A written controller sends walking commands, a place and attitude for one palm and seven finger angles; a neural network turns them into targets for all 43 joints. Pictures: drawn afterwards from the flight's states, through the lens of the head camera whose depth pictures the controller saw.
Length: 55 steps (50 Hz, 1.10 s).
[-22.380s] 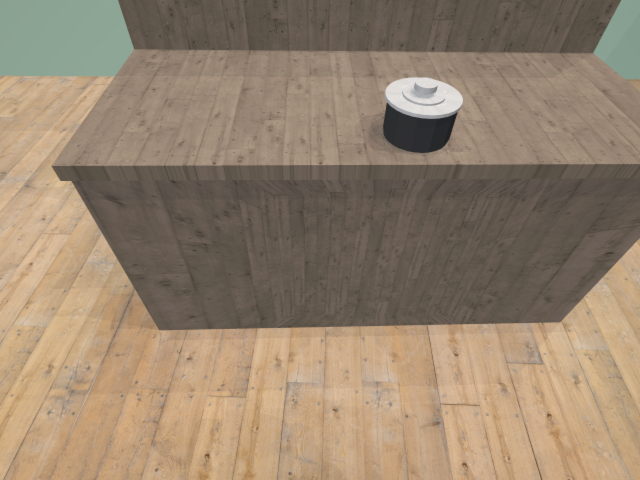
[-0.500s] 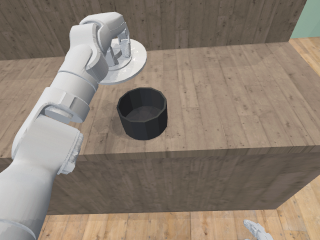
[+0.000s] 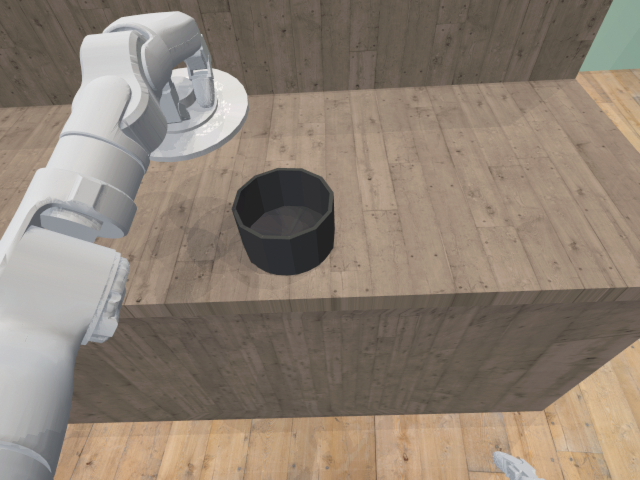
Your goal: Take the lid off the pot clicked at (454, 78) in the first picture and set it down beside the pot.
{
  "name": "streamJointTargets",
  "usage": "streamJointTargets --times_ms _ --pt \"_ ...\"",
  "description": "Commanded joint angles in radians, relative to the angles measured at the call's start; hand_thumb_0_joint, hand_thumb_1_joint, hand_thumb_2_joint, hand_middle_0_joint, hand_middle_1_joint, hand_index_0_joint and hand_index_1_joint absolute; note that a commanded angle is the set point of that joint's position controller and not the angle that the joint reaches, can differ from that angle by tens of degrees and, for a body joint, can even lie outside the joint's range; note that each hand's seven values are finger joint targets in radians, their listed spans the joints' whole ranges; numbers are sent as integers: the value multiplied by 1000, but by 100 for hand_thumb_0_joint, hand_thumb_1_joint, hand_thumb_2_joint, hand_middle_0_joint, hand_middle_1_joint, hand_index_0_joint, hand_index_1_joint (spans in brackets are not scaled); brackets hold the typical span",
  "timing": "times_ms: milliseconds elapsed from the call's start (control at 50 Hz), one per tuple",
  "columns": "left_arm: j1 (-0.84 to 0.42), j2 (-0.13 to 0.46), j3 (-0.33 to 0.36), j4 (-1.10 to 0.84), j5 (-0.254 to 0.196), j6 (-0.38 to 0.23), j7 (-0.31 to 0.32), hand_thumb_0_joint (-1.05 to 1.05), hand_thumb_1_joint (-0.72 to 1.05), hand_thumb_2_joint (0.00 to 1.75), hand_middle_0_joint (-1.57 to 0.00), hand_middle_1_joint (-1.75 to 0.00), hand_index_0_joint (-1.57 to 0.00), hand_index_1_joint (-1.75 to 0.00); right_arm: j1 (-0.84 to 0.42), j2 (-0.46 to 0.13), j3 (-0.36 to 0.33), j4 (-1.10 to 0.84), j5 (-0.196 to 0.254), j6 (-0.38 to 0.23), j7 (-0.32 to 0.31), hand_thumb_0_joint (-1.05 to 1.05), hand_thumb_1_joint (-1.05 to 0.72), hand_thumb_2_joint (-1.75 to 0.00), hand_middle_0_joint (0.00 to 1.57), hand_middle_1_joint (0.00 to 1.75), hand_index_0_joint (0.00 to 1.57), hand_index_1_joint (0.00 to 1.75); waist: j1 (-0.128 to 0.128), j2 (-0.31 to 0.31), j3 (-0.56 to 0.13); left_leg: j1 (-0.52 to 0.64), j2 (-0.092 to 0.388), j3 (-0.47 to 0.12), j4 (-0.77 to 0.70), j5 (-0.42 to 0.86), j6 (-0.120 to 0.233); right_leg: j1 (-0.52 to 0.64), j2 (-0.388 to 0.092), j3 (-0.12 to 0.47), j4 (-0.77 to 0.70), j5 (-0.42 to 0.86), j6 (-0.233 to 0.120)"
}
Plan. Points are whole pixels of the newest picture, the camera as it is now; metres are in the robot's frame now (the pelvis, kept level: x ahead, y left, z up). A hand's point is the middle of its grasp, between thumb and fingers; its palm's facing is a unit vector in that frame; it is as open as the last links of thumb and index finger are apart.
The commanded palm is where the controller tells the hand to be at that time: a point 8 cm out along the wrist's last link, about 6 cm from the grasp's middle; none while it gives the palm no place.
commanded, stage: move the lid sideways beside the pot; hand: left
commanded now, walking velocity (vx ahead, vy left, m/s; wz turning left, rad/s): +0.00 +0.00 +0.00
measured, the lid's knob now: (175, 93) +0.51 +0.17 +0.24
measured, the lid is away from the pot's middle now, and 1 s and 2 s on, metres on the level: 0.11 0.25 0.24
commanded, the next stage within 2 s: lower the lid onto the table in 1.18 s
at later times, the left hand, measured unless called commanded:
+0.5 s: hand (112, 108) +0.46 +0.22 +0.25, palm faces -0.21 -0.04 -0.98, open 5.9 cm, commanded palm +0.45 +0.23 +0.31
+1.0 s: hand (55, 112) +0.47 +0.29 +0.24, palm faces -0.23 -0.06 -0.97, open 5.8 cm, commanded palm +0.46 +0.29 +0.31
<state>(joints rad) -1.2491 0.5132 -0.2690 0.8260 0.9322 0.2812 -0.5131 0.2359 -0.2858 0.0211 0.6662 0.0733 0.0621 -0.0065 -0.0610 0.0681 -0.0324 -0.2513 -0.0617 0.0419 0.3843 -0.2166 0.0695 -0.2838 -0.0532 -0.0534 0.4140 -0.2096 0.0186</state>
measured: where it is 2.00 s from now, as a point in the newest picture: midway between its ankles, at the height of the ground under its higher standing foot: outside the picture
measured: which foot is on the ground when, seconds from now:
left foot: down 0.00-1.00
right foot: down 0.00-1.00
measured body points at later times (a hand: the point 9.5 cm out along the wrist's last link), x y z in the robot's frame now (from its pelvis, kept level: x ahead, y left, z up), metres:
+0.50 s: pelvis +0.00 +0.01 +0.00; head +0.03 -0.02 +0.45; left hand +0.47 +0.22 +0.30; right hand +0.11 -0.26 -0.12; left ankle -0.02 +0.07 -0.74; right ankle +0.00 -0.13 -0.74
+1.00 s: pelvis +0.00 +0.01 +0.00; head +0.05 +0.00 +0.45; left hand +0.47 +0.29 +0.30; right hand +0.07 -0.26 -0.13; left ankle -0.02 +0.07 -0.74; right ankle +0.00 -0.13 -0.74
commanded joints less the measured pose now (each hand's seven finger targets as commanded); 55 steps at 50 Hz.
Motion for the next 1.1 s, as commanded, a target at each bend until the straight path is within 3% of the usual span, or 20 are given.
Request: streamJointTargets --times_ms 0,40,80,100,120,240,300,320,420,440,520,580,660,820,900,920,940,1000,1060,1080 --pt "-555 259 100 -116 16 -3 39 0 54 109 -83 -101 -102 -108 -28 -142 -41 -108 4 -24 -7 0 -90 -90 20 30 20 30 -13 -128 -377 180 21 -83 12 362 0 111 49 11 -12 333 -64" --pt "-595 329 145 -167 28 -8 39 0 54 109 -83 -101 -102 -108 -48 -143 -40 -121 6 -24 -9 0 -90 -90 20 30 20 30 1 -108 -400 183 19 -82 8 345 5 131 52 14 -8 328 -64" --pt "-647 335 137 -270 30 -25 38 0 54 109 -83 -101 -102 -108 -54 -137 -41 -133 5 -31 -9 0 -90 -90 20 30 20 30 0 -57 -472 243 20 -96 23 436 5 143 52 20 0 367 -66" --pt "-631 279 89 -302 11 -35 36 0 54 109 -83 -101 -102 -108 -50 -138 -47 -141 2 -35 -7 0 -90 -90 20 30 20 30 -11 -24 -471 275 23 -104 37 489 1 118 48 21 -7 374 -66" --pt "-636 353 152 -305 30 -35 40 0 54 109 -83 -101 -102 -108 -40 -139 -49 -131 -1 -32 -6 0 -90 -90 20 30 20 30 -4 -28 -486 281 28 -108 36 481 -2 122 56 22 -9 358 -64" --pt "-540 402 189 -228 24 -42 22 0 54 109 -83 -101 -102 -108 -36 -147 -49 -131 9 -21 -6 0 -90 -90 20 30 20 30 4 -58 -425 221 23 -91 26 424 5 131 56 14 -8 346 -66" --pt "-515 316 107 -265 8 -48 14 0 54 109 -83 -101 -102 -108 -40 -151 -52 -139 13 -11 1 0 -90 -90 20 30 20 30 -10 -11 -394 248 30 -103 34 480 -6 81 53 7 -15 331 -69" --pt "-547 357 144 -325 18 -52 15 0 54 109 -83 -101 -102 -108 -49 -144 -53 -144 10 -8 5 0 -90 -90 20 30 20 30 -1 -6 -437 271 31 -103 36 476 -7 90 59 10 -14 321 -65" --pt "-546 430 187 -286 16 -63 11 0 54 109 -83 -101 -102 -108 -42 -151 -48 -140 12 3 -3 0 -90 -90 20 30 20 30 -10 -24 -419 241 26 -102 32 419 -2 95 62 8 -21 300 -66" --pt "-548 403 165 -233 18 -62 7 0 54 109 -83 -101 -102 -108 -40 -150 -46 -132 15 5 -8 0 -90 -90 20 30 20 30 -19 -45 -381 222 24 -99 30 389 0 77 63 1 -20 290 -67" --pt "-577 486 210 -257 21 -83 13 0 54 109 -83 -101 -102 -108 -27 -158 -48 -130 13 8 -12 0 -90 -90 20 30 20 30 -11 -41 -426 222 21 -98 25 363 1 109 62 7 -23 293 -67" --pt "-553 424 151 -158 25 -89 4 0 54 109 -83 -101 -102 -108 -24 -153 -43 -122 21 17 -14 0 -90 -90 20 30 20 30 -24 -37 -352 191 24 -97 18 324 -3 65 64 -6 -28 254 -68" --pt "-564 487 192 -206 34 -115 11 0 54 109 -83 -101 -102 -108 -16 -157 -46 -132 16 20 -15 0 -90 -90 20 30 20 30 -15 5 -425 220 22 -99 32 357 0 90 64 3 -23 268 -71" --pt "-583 529 213 -258 24 -161 5 0 54 109 -83 -101 -102 -108 12 -162 -56 -125 14 24 -17 0 -90 -90 20 30 20 30 -25 45 -445 267 33 -116 47 452 -1 75 72 2 -38 286 -69" --pt "-449 594 260 -118 11 -176 3 0 54 109 -83 -101 -102 -108 39 -188 -54 -114 22 40 -19 0 -90 -90 20 30 20 30 -21 4 -369 193 30 -106 41 417 1 84 66 -4 -43 292 -72" --pt "-514 590 250 -170 27 -181 1 0 54 109 -83 -101 -102 -108 27 -175 -51 -117 20 43 -17 0 -90 -90 20 30 20 30 -18 11 -397 200 32 -105 33 421 -1 94 73 -6 -35 291 -70" --pt "-517 520 202 -152 26 -178 -6 0 54 109 -83 -101 -102 -108 23 -169 -55 -119 20 40 -19 0 -90 -90 20 30 20 30 -28 18 -373 213 32 -106 43 431 3 60 73 -11 -38 282 -69" --pt "-537 549 212 -242 16 -187 4 0 54 109 -83 -101 -102 -108 34 -182 -64 -121 19 39 -14 0 -90 -90 20 30 20 30 -31 88 -414 279 39 -127 57 490 -11 31 70 -5 -46 260 -74" --pt "-521 616 271 -196 33 -196 2 0 54 109 -83 -101 -102 -108 47 -175 -56 -112 20 41 -20 0 -90 -90 20 30 20 30 -24 46 -423 258 40 -122 50 480 -3 59 80 -9 -42 271 -71" --pt "-537 576 239 -200 27 -195 -6 0 54 109 -83 -101 -102 -108 43 -172 -56 -116 19 41 -19 0 -90 -90 20 30 20 30 -28 56 -424 261 37 -123 50 485 -5 51 79 -12 -40 273 -70"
